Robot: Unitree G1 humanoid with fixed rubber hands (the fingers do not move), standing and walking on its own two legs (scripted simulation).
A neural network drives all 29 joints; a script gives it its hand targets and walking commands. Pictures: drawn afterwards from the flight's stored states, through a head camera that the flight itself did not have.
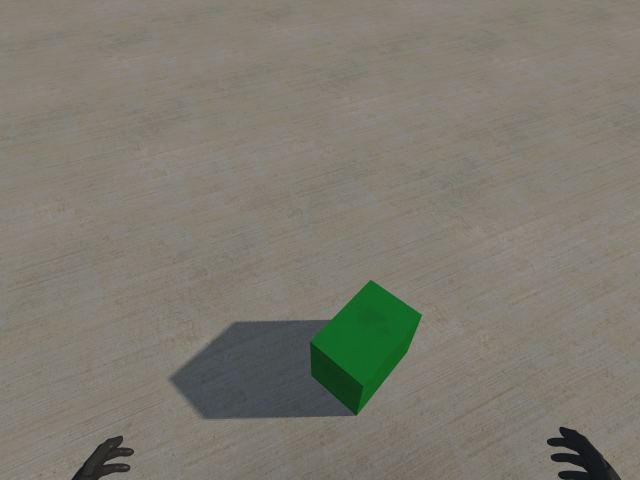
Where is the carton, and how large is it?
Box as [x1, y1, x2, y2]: [310, 280, 421, 415]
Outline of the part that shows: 371,280 310,341 311,375 356,415 407,351 421,316 421,314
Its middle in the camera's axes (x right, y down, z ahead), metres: +0.14 +0.32 +1.19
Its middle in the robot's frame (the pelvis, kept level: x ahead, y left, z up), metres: +0.58 -0.10 -0.64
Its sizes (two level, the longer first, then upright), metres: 0.278 0.186 0.245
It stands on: the floor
